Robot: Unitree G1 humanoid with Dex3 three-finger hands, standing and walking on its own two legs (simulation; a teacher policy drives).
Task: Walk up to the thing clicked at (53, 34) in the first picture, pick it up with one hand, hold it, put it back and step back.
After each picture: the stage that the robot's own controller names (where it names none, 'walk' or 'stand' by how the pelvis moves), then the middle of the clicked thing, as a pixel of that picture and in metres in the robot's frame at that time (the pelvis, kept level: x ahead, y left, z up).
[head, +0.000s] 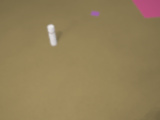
stand; (52, 35) +1.39 +0.38 -0.66
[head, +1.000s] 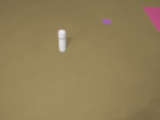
walk; (62, 41) +1.29 +0.19 -0.63
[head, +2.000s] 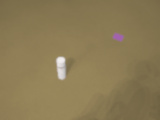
walk; (61, 68) +0.82 +0.19 -0.64
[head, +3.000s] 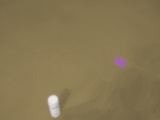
walk; (54, 106) +0.51 +0.19 -0.64
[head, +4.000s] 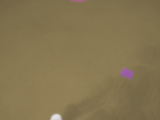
stand; out of the picture +0.41 +0.20 -0.65
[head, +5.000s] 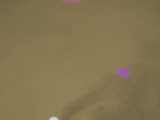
walk; out of the picture +0.40 +0.22 -0.66
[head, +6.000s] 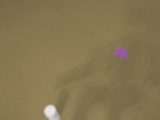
walk; (52, 114) +0.34 +0.21 -0.63
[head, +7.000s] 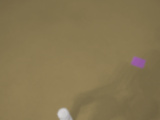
walk; (66, 118) +0.38 +0.21 -0.63
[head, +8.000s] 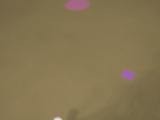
walk; out of the picture +0.43 +0.26 -0.65
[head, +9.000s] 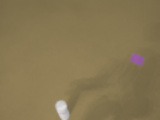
stand; (63, 111) +0.40 +0.17 -0.62
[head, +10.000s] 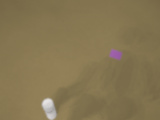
stand; (49, 109) +0.42 +0.22 -0.62
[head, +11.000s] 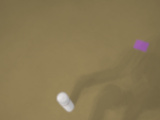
walk; (66, 102) +0.41 +0.23 -0.61
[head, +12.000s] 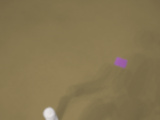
stand; (52, 118) +0.40 +0.24 -0.64
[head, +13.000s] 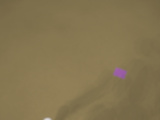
stand; out of the picture +0.37 +0.25 -0.66
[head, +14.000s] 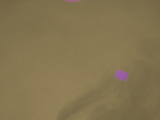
stand; out of the picture +0.36 +0.25 -0.66
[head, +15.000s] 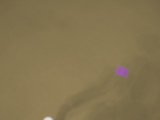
go down; out of the picture +0.37 +0.25 -0.65
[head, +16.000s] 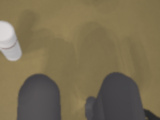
go down; (8, 44) +0.46 +0.26 -0.23
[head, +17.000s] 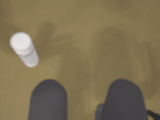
approach; (27, 52) +0.46 +0.24 -0.26
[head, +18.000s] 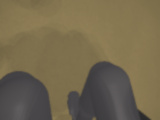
close in; out of the picture +0.44 +0.27 -0.16
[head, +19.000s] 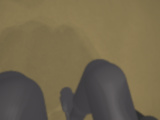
close; out of the picture +0.44 +0.29 -0.16
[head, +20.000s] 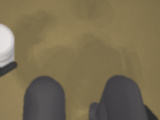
lift; out of the picture +0.37 +0.27 -0.05
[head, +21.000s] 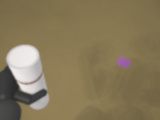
lift; (32, 82) +0.31 +0.17 +0.08
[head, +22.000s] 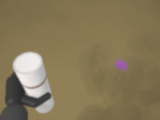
hold; (37, 87) +0.31 +0.16 +0.04
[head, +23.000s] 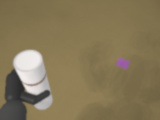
hold; (37, 84) +0.32 +0.17 +0.04
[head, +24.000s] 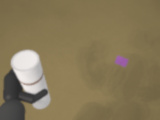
crouch; (34, 84) +0.32 +0.17 +0.02
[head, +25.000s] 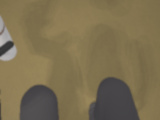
crouch; out of the picture +0.46 +0.24 -0.04
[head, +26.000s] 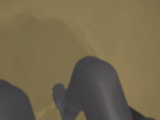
lower; out of the picture +0.45 +0.28 -0.17
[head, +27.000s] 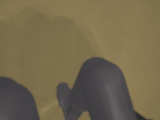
lower; out of the picture +0.44 +0.30 -0.17
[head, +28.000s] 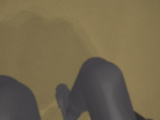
lower; out of the picture +0.45 +0.30 -0.17
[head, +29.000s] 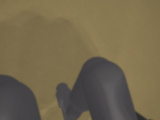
lower; out of the picture +0.44 +0.30 -0.17
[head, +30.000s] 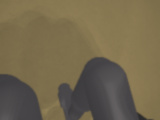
draw back; out of the picture +0.44 +0.29 -0.17
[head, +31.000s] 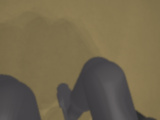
withdraw; out of the picture +0.43 +0.29 -0.17
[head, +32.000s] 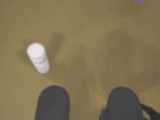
walk; (40, 60) +0.46 +0.23 -0.32
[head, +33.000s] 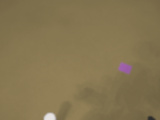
stand; out of the picture +0.39 +0.21 -0.59
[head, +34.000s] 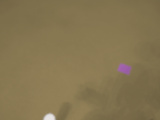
stand; out of the picture +0.39 +0.22 -0.60
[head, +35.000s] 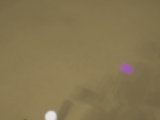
stand; out of the picture +0.39 +0.22 -0.61
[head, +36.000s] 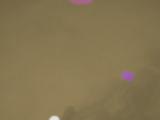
stand; out of the picture +0.41 +0.22 -0.65
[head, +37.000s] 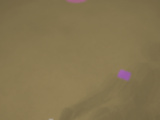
stand; out of the picture +0.38 +0.24 -0.66
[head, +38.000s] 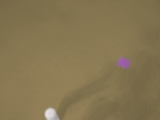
walk; (53, 118) +0.39 +0.24 -0.65
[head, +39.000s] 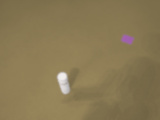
walk; (64, 83) +0.62 +0.19 -0.64
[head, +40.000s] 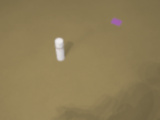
walk; (59, 50) +0.98 +0.20 -0.64
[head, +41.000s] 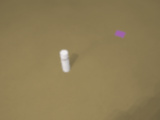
stand; (65, 61) +0.99 +0.22 -0.64
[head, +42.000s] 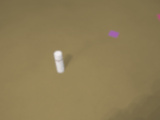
stand; (59, 62) +0.99 +0.26 -0.66
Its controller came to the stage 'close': yes
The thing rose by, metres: 0.69
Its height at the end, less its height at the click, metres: +0.00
